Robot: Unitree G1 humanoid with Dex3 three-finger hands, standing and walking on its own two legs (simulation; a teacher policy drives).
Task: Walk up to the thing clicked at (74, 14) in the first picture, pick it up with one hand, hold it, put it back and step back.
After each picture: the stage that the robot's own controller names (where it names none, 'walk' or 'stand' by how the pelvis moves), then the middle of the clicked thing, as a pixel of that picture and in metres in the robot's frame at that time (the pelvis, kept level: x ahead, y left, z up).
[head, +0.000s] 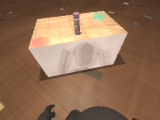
stand; (76, 24) +0.99 +0.25 +0.03
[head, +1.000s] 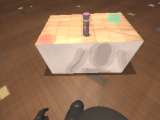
walk; (86, 25) +0.93 +0.17 +0.04
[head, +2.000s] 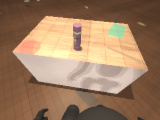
walk; (77, 38) +0.65 +0.18 +0.05
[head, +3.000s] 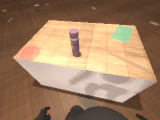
stand; (75, 44) +0.57 +0.20 +0.06
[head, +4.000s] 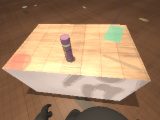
stand; (67, 49) +0.51 +0.23 +0.04
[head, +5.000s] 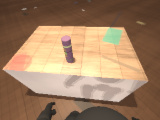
stand; (68, 50) +0.52 +0.23 +0.03
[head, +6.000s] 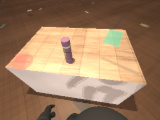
stand; (67, 51) +0.53 +0.24 +0.03
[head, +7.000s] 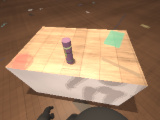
stand; (68, 52) +0.52 +0.24 +0.02
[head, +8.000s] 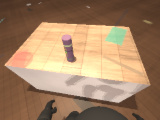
rise first; (68, 49) +0.52 +0.23 +0.03
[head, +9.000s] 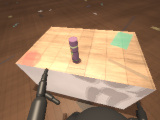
rise first; (74, 51) +0.53 +0.22 +0.03
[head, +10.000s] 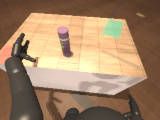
go down; (65, 43) +0.54 +0.20 +0.04
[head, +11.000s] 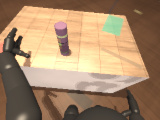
go down; (63, 41) +0.52 +0.20 +0.07
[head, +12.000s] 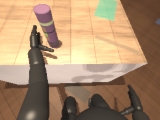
close in; (49, 30) +0.54 +0.22 +0.12
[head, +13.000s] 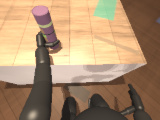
lift; (48, 32) +0.53 +0.22 +0.11
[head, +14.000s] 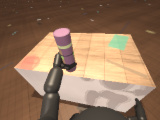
lift; (67, 53) +0.31 +0.16 +0.24
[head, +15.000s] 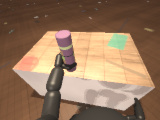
hold; (67, 54) +0.33 +0.16 +0.22
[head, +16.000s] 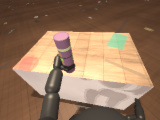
hold; (66, 55) +0.32 +0.17 +0.21
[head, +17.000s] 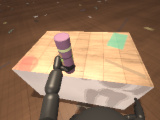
hold; (66, 56) +0.32 +0.17 +0.20
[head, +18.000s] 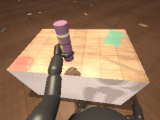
crouch; (65, 43) +0.42 +0.18 +0.21
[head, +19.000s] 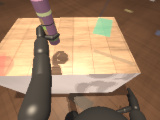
lower; (48, 24) +0.52 +0.22 +0.23
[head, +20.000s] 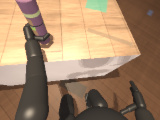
lower; (37, 24) +0.56 +0.23 +0.13
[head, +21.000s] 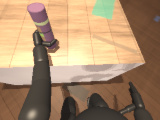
lower; (45, 30) +0.53 +0.22 +0.11
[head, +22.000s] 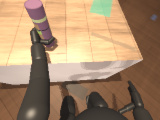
lower; (43, 28) +0.54 +0.22 +0.12
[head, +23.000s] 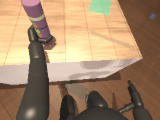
lower; (41, 26) +0.55 +0.23 +0.12
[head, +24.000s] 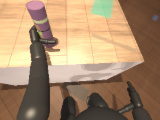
open; (44, 29) +0.54 +0.22 +0.11
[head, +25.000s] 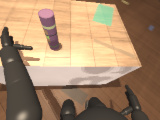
sink last; (51, 33) +0.53 +0.22 +0.10
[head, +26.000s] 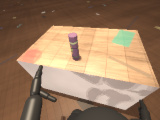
sink last; (74, 47) +0.55 +0.22 +0.07
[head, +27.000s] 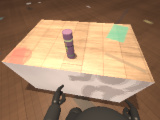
stand; (69, 45) +0.53 +0.21 +0.07
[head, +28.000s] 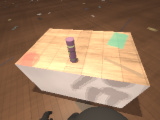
stand; (71, 50) +0.56 +0.23 +0.03
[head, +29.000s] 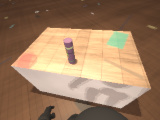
stand; (70, 52) +0.53 +0.23 +0.03
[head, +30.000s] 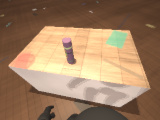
stand; (69, 52) +0.52 +0.23 +0.03
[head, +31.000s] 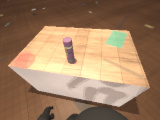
stand; (69, 51) +0.52 +0.23 +0.02
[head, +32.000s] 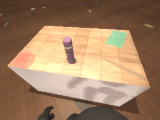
stand; (69, 51) +0.52 +0.23 +0.02
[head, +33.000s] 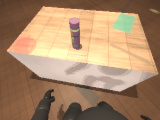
walk; (75, 35) +0.59 +0.17 +0.06
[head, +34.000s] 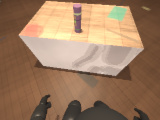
walk; (77, 19) +0.82 +0.21 +0.05
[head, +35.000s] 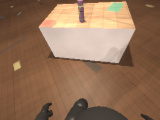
stand; (81, 11) +1.15 +0.26 +0.05
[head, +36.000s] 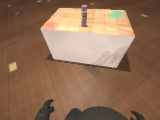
stand; (84, 16) +1.14 +0.19 +0.04
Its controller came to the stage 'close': yes
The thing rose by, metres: 0.21
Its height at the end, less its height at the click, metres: +0.00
